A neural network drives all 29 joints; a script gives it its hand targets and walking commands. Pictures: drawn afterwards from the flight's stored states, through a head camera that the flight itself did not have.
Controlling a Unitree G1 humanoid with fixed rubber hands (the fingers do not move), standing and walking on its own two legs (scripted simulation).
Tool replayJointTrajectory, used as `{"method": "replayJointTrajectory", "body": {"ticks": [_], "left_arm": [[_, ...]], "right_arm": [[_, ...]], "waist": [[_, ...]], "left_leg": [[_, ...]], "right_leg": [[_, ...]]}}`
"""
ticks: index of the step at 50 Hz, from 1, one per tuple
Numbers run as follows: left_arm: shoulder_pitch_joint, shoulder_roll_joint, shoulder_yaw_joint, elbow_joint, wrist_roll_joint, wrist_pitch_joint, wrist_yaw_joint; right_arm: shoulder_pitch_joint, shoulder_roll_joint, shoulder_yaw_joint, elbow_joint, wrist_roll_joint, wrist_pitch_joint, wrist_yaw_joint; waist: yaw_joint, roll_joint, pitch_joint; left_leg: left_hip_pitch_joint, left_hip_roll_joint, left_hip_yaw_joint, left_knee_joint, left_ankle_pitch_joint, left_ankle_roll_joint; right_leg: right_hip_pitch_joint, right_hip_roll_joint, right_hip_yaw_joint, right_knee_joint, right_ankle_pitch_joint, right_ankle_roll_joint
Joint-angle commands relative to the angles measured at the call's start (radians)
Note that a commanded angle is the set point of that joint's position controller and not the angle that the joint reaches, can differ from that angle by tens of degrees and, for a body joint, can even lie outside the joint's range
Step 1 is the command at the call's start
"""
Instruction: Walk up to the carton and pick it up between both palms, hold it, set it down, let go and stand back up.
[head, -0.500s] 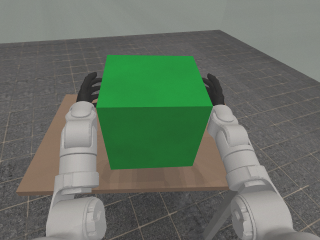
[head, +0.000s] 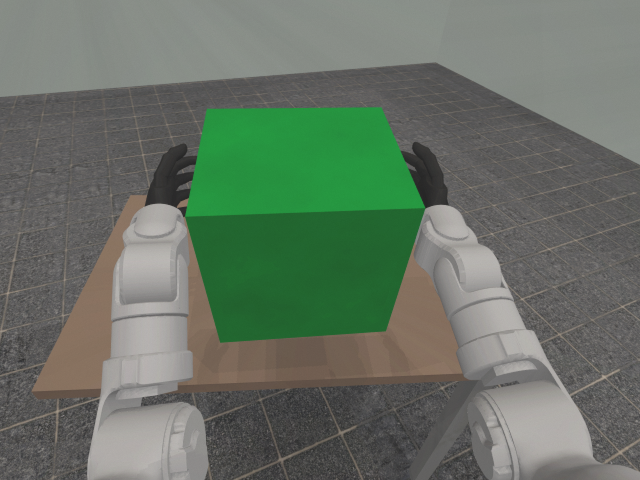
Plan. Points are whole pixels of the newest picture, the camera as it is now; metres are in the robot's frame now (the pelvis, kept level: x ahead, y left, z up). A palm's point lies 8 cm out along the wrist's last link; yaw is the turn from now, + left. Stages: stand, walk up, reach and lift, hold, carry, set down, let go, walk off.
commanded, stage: hold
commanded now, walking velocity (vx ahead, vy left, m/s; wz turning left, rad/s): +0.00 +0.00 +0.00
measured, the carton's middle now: (300, 225) +0.38 +0.00 +0.16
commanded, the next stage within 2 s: none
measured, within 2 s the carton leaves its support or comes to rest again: neither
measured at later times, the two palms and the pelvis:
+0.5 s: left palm (160, 197) +0.36 +0.16 +0.22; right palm (430, 191) +0.36 -0.15 +0.23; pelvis -0.01 +0.00 +0.00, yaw -1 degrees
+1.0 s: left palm (158, 203) +0.35 +0.16 +0.22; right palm (432, 191) +0.36 -0.15 +0.23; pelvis +0.00 +0.00 +0.00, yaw -1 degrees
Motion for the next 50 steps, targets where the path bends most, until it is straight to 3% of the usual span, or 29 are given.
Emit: {"method": "replayJointTrajectory", "body": {"ticks": [1,7,18,30,39,40,44,50], "left_arm": [[-0.793,-0.569,-0.545,-0.211,-0.203,-0.069,-0.121],[-0.825,-0.567,-0.473,-0.1,-0.164,-0.034,-0.133],[-0.887,-0.57,-0.442,-0.032,-0.168,-0.047,-0.139],[-0.878,-0.586,-0.496,-0.125,-0.198,-0.053,-0.119],[-0.848,-0.584,-0.509,-0.154,-0.195,-0.042,-0.113],[-0.813,-0.597,-0.507,-0.178,-0.196,-0.037,-0.113],[-0.772,-0.589,-0.504,-0.194,-0.191,-0.016,-0.116],[-0.785,-0.561,-0.478,-0.154,-0.165,-0.002,-0.143]], "right_arm": [[-0.861,0.616,0.394,-0.369,0.108,-0.03,0.081],[-0.916,0.62,0.324,-0.276,0.066,0.001,0.097],[-0.938,0.631,0.274,-0.17,0.069,0.015,0.103],[-0.917,0.625,0.32,-0.245,0.115,0.012,0.101],[-0.91,0.625,0.349,-0.293,0.128,0.019,0.097],[-0.907,0.629,0.373,-0.343,0.138,0.02,0.094],[-0.911,0.632,0.4,-0.408,0.155,0.032,0.075],[-0.848,0.62,0.339,-0.291,0.105,0.062,0.074]], "waist": [[0.0,0.077,-0.431],[0.03,0.049,-0.336],[0.011,0.067,-0.369],[-0.002,0.091,-0.415],[0.012,0.079,-0.416],[0.028,0.078,-0.455],[0.035,0.061,-0.448],[0.015,0.062,-0.32]], "left_leg": [[0.335,-0.054,-0.021,0.048,0.332,-0.023],[0.252,-0.044,-0.005,-0.02,0.122,0.017],[0.246,-0.052,-0.004,-0.017,0.105,0.013],[0.307,-0.047,-0.02,0.024,0.252,-0.021],[0.308,-0.048,-0.021,0.03,0.268,-0.019],[0.299,-0.055,-0.017,0.029,0.269,-0.02],[0.28,-0.061,-0.013,0.034,0.29,-0.012],[0.234,-0.055,-0.004,-0.005,0.169,-0.011]], "right_leg": [[-0.096,0.054,0.009,-0.02,0.311,0.073],[-0.146,0.042,0.02,-0.055,0.108,0.06],[-0.156,0.037,0.026,-0.052,0.112,0.072],[-0.138,0.056,0.013,-0.036,0.212,0.068],[-0.127,0.058,0.018,-0.033,0.237,0.068],[-0.092,0.064,0.024,-0.026,0.237,0.069],[-0.061,0.065,0.028,-0.016,0.293,0.08],[-0.102,0.055,0.026,-0.039,0.177,0.074]]}}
